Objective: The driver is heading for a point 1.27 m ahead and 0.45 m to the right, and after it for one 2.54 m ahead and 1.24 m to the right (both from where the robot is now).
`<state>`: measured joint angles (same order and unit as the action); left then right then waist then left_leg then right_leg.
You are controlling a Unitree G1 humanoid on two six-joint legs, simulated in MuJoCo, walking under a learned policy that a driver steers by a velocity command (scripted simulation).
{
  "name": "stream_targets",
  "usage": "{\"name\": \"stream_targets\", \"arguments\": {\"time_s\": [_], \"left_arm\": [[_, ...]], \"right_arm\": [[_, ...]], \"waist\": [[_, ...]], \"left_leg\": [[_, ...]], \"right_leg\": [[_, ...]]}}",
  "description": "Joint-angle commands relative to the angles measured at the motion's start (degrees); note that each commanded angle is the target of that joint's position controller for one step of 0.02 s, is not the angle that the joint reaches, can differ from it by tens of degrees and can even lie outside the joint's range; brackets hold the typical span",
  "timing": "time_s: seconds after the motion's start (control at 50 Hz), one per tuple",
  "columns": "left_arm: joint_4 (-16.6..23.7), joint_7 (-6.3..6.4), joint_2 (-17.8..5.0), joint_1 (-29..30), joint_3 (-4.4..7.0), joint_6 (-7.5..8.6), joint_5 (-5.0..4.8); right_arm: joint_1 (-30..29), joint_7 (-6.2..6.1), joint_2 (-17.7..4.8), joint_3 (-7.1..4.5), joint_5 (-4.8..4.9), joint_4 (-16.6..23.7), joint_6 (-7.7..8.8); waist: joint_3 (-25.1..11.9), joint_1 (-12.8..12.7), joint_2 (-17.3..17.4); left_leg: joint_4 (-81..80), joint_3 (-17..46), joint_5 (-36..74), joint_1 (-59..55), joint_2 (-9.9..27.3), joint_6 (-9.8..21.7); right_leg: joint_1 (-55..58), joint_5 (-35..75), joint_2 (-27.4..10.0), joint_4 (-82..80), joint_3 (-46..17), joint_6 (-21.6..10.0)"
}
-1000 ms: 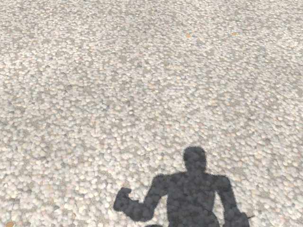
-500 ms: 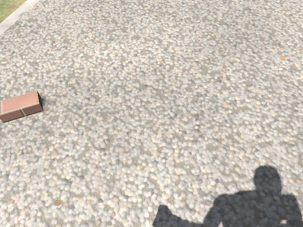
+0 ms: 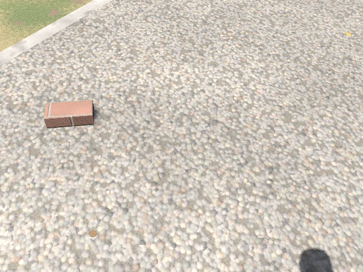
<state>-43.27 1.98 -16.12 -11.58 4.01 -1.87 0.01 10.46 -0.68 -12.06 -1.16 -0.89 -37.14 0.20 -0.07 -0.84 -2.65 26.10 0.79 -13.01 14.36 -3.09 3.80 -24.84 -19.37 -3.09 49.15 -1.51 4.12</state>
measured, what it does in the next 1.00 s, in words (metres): walks ahead: right foot, then right foot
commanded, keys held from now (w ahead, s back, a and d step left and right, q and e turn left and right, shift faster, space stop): no key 0.12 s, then w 0.88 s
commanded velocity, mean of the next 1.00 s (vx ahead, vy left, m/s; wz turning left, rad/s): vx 0.32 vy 0.00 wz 0.03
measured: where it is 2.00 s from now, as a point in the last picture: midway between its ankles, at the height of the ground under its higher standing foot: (203, 210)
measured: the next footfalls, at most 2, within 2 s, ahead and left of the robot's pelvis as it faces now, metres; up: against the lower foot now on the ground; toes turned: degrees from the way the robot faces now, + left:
right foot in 0.12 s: +0.03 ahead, -0.15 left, +0.00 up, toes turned +1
right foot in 0.80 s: +0.37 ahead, -0.20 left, +0.00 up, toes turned -2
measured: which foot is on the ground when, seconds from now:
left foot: down 0.00-0.80, up 0.82-1.00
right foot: up 0.00-0.10, down 0.12-0.46, up 0.48-0.78, down 0.80-1.00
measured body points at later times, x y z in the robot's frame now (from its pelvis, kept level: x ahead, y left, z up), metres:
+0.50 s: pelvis +0.06 -0.02 -0.02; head +0.07 -0.02 +0.43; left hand +0.17 +0.23 -0.14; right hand +0.15 -0.28 -0.13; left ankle +0.00 +0.08 -0.74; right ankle -0.01 -0.15 -0.70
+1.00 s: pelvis +0.28 -0.13 +0.00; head +0.30 -0.14 +0.45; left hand +0.37 +0.14 -0.11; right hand +0.41 -0.40 -0.11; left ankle +0.29 +0.04 -0.65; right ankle +0.33 -0.20 -0.74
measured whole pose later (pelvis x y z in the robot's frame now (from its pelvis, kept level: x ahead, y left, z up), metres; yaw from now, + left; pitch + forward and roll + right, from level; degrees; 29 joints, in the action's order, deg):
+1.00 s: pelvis +0.28 -0.13 +0.00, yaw +0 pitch +1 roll +0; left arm -42.1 -2.2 -14.9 -18.5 2.2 5.3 0.5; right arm 13.9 -0.3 -17.3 -3.1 0.9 -42.1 3.5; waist 1.2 -1.2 2.3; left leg 66.5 2.3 -13.1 33.4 5.2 1.5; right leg -16.1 -8.4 3.2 23.5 3.1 -4.7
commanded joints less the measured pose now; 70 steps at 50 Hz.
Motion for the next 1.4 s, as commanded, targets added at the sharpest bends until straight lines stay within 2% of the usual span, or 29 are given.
{"name": "stream_targets", "arguments": {"time_s": [0.02, 0.08, 0.12, 0.14, 0.16, 0.24, 0.4, 0.44, 0.46, 0.48, 0.5, 0.54, 0.58, 0.64, 0.68, 0.72, 0.78, 0.8, 0.82, 0.84, 0.86, 0.88, 0.9, 0.94, 1.04, 1.18, 1.3, 1.36, 1.4], "left_arm": [[4.46, -0.24, -3.58, 3.32, 0.43, 1.03, -0.24], [3.02, -0.40, -2.36, 0.48, -0.01, 1.74, -0.10], [2.49, -0.37, -4.70, -1.96, 0.01, 2.38, 1.32], [1.61, -0.39, -8.01, -2.65, 0.91, 2.39, 0.72], [0.76, -0.81, -6.26, -3.06, 1.07, 2.41, -0.30], [1.85, -0.64, -3.30, -2.07, 0.06, 4.71, -0.38], [4.69, -2.02, -4.59, -4.09, -0.01, 7.89, -1.73], [7.17, -2.47, -3.78, -1.71, -0.21, 8.64, -1.51], [8.79, -2.60, -3.39, 1.51, -0.39, 9.30, -1.47], [10.29, -2.51, -3.55, 4.63, -0.64, 9.47, -1.74], [11.11, -2.53, -4.81, 6.51, -0.14, 9.09, -2.79], [12.43, -3.08, -1.22, 8.31, -1.60, 8.36, -2.73], [12.59, -3.90, -0.43, 7.38, -1.98, 7.95, -1.51], [12.07, -5.43, 0.95, 8.12, -2.87, 7.92, -0.30], [12.38, -5.11, -1.43, 9.25, -2.11, 7.58, -1.04], [12.60, -4.61, -3.89, 9.17, -1.13, 7.38, -1.52], [8.99, -3.42, -8.29, -5.07, 1.71, 6.80, -1.17], [7.64, -2.68, -12.39, -14.48, 2.66, 6.36, -0.62], [7.21, -3.45, -17.33, -15.64, 2.69, 6.60, 0.95], [7.60, -3.81, -11.58, -13.51, 1.64, 7.03, -0.01], [7.43, -3.83, -9.42, -9.52, 0.88, 7.23, -0.49], [7.62, -3.95, -8.39, -5.74, 0.51, 7.24, -0.17], [7.57, -4.21, -7.35, -3.16, 0.29, 7.39, 0.52], [7.19, -4.17, -5.66, -1.30, -0.06, 8.19, 0.85], [3.98, -3.32, -7.00, -4.89, 0.41, 8.82, 0.25], [0.52, -2.23, -8.40, -10.47, 0.58, 7.25, -0.48], [-2.50, -1.99, -9.14, -14.09, 0.80, 5.46, -0.77], [-2.92, -1.65, -10.28, -13.05, 1.17, 4.83, -1.27], [-2.37, -1.58, -10.10, -10.70, 0.87, 4.61, -1.03]], "right_arm": [[0.05, -0.04, -8.98, -2.53, 0.03, 2.27, 0.46], [-1.45, 0.11, -7.52, -1.90, 0.85, 1.03, 0.50], [0.98, 0.28, -6.00, -1.38, 0.30, -0.22, 1.40], [3.92, 0.72, -6.63, -1.84, -0.26, -0.68, 1.96], [1.03, 0.61, -6.96, -1.93, -0.28, -0.74, 1.81], [0.61, 0.14, -7.20, -2.79, 1.63, -0.16, 1.90], [4.78, 2.26, -5.60, -2.92, 2.21, -0.15, 6.77], [10.83, 2.60, -8.82, -4.11, 2.44, -1.70, 7.08], [18.26, 2.82, -12.51, -5.51, 2.06, -3.22, 6.86], [23.14, 3.00, -14.12, -6.00, 1.55, -4.02, 6.55], [22.85, 2.73, -12.47, -5.17, 1.58, -4.47, 6.33], [21.25, 1.92, -9.82, -3.84, 1.61, -4.55, 5.47], [14.07, 1.01, -8.07, -2.75, 1.66, -3.57, 4.12], [8.40, -0.06, -10.84, -3.28, 1.91, -2.85, 3.63], [11.50, 0.14, -14.27, -4.26, 2.44, -4.28, 4.42], [12.30, 0.54, -14.39, -4.42, 2.83, -5.26, 4.44], [12.80, 0.73, -12.80, -3.99, 1.74, -5.72, 3.74], [13.96, 0.58, -8.55, -2.53, 0.23, -4.39, 3.65], [23.08, 0.73, -1.60, -0.73, 1.98, -3.54, 4.68], [19.02, 0.96, -8.55, -2.15, 3.21, -4.65, 5.31], [12.01, 1.10, -11.57, -3.02, 3.96, -2.88, 5.42], [8.06, 0.70, -11.36, -2.79, 3.04, -1.99, 5.42], [6.98, 0.41, -10.75, -2.94, 1.95, -1.90, 5.15], [9.93, 0.34, -9.44, -3.08, 1.94, -3.13, 3.96], [3.88, -0.17, -8.22, -2.99, 0.98, -2.20, 3.00], [-6.95, 0.97, -6.47, -2.50, 1.31, -0.10, 4.42], [-14.69, 3.23, -5.62, -1.77, 2.09, 3.27, 5.63], [-12.03, 3.76, -7.61, -2.43, 1.95, 3.41, 6.40], [1.45, 2.90, -11.92, -4.61, 1.63, -0.18, 6.72]], "waist": [[-2.23, 2.24, 10.47], [-1.83, 0.07, 8.63], [-4.72, 0.05, 4.41], [-5.89, 2.70, -0.61], [-4.67, 0.66, -1.91], [5.03, 0.95, -2.11], [2.88, 2.13, -1.74], [-0.44, 3.80, 6.34], [-2.71, 7.32, 13.37], [-1.47, 9.90, 19.04], [2.66, 8.62, 11.98], [4.63, 6.40, 3.80], [6.19, 2.99, 5.44], [4.63, 2.31, 7.55], [3.93, 3.13, 8.37], [4.20, 2.62, 8.31], [-4.71, -5.16, 7.73], [-12.24, -8.11, -1.27], [-21.04, -2.29, -20.90], [-16.60, -3.98, -12.48], [-7.80, -3.44, -7.01], [-4.47, -1.94, -1.07], [-2.46, -0.13, -0.55], [-3.04, 2.55, -3.36], [1.15, 1.68, 0.10], [3.75, -2.92, 0.08], [5.78, -5.49, -0.61], [3.81, -2.62, -2.46], [-5.31, 4.83, -2.09]], "left_leg": [[-6.91, 13.68, 12.99, -4.15, 15.01, 9.94], [-4.92, 14.31, 12.53, -2.73, 13.49, 8.49], [-3.03, 12.46, 10.30, 0.48, 10.40, 3.92], [-3.37, 8.22, 1.30, 1.92, 5.91, 1.96], [-2.02, 4.62, -8.98, 1.05, 2.81, 0.65], [1.53, 5.79, -25.66, 6.38, 3.34, 3.29], [5.97, 5.02, -12.59, 6.55, 3.01, 5.46], [3.46, 11.18, 0.24, -4.91, 5.95, 7.77], [-1.30, 22.92, 5.60, -18.52, 11.77, 12.04], [-8.19, 37.38, 13.75, -26.44, 21.76, 18.17], [-6.86, 38.53, 14.06, -28.45, 24.95, 18.87], [-7.89, 30.58, 12.75, -27.42, 23.89, 14.65], [-13.19, 21.62, 9.89, -16.92, 19.36, 10.24], [-17.48, 6.42, 8.17, 0.00, 10.64, 6.06], [-18.77, 7.01, 6.52, -1.32, 12.96, 6.18], [-15.84, 7.44, 10.05, -6.75, 15.21, 5.12], [5.78, 2.73, 30.35, -6.00, 11.77, 1.47], [26.56, 0.39, 14.53, 5.22, 8.19, -1.16], [46.55, 4.47, -19.80, 20.37, -1.53, -3.92], [53.62, 8.53, -17.45, 26.98, 1.20, -3.45], [53.99, 5.97, -12.12, 30.29, 4.56, -2.36], [50.62, 4.64, -6.58, 27.86, 7.58, -1.79], [47.02, 4.61, -3.28, 25.06, 9.41, -1.55], [43.69, 4.86, 0.37, 19.65, 11.02, -1.56], [33.61, 4.62, 8.59, 27.22, 11.67, -3.79], [14.89, 1.94, 20.52, 28.98, 9.92, -4.98], [5.35, 0.02, 14.76, 28.47, 7.68, -3.37], [1.88, -0.48, 8.89, 20.06, 5.31, -1.30], [-0.31, -2.21, 10.30, -1.39, 3.37, 1.56]], "right_leg": [[2.20, -4.02, -0.08, -8.03, 0.15, -0.18], [9.38, 4.58, 0.73, -22.54, 0.79, -1.41], [19.58, 22.92, -3.29, -26.06, -3.63, -3.03], [20.55, 19.41, -3.40, -21.58, -2.25, -4.58], [15.40, 3.24, -1.22, -21.66, -1.07, -6.08], [4.06, -18.76, -1.59, -24.87, -4.46, -8.99], [9.78, -2.11, -4.47, -21.47, -11.56, -13.50], [3.27, 11.40, 1.47, -9.07, -2.87, -10.51], [-9.60, 17.97, 5.18, 5.08, 2.09, -7.72], [-24.66, -8.59, 6.15, 18.52, 0.06, -6.78], [-34.40, -16.03, 3.18, 26.03, -2.61, -7.78], [-40.24, -11.74, -1.13, 27.05, -2.93, -8.52], [-32.38, -3.42, -4.22, 17.40, -1.92, -6.94], [-7.86, 14.72, -1.30, -3.23, 3.41, -4.47], [-1.73, 18.63, 0.56, -9.02, 3.56, -4.03], [-1.04, 18.15, 1.20, -14.19, 3.07, -5.39], [17.61, 14.49, 4.23, -14.80, 6.04, -9.39], [32.45, 12.41, -6.73, -14.60, -7.27, -12.68], [43.35, -6.74, -19.08, -29.94, -40.63, -21.53], [38.81, -19.03, -18.76, -37.16, -47.11, -20.35], [31.23, -17.65, -17.70, -36.67, -38.06, -17.94], [23.10, -9.58, -15.43, -35.97, -30.11, -16.72], [16.97, -3.23, -12.25, -36.13, -23.91, -16.14], [11.93, 1.46, -9.28, -38.95, -17.67, -16.27], [13.09, 6.71, -9.60, -43.27, -12.54, -18.49], [20.35, 13.34, -8.54, -43.25, -5.80, -16.22], [28.30, 18.62, -10.91, -38.67, -5.12, -16.17], [29.09, 28.94, -11.64, -33.51, -7.33, -14.91], [24.12, 42.15, -7.18, -18.32, -4.35, -12.38]]}}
